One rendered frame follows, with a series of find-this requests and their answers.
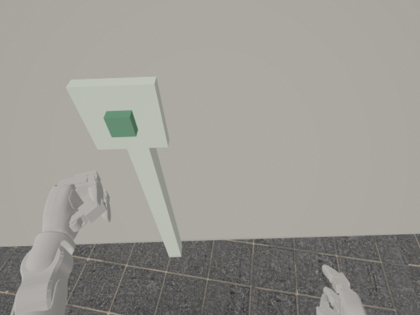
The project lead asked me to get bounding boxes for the robot left hand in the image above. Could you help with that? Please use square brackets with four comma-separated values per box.
[42, 170, 111, 240]

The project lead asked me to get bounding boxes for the button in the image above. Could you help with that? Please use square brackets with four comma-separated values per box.
[104, 110, 138, 137]

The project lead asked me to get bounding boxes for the left robot forearm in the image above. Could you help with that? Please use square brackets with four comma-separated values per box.
[10, 231, 76, 315]

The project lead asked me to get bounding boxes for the panel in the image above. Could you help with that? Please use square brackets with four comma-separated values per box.
[66, 77, 182, 257]

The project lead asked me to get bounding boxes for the robot right hand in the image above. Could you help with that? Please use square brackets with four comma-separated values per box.
[316, 264, 367, 315]

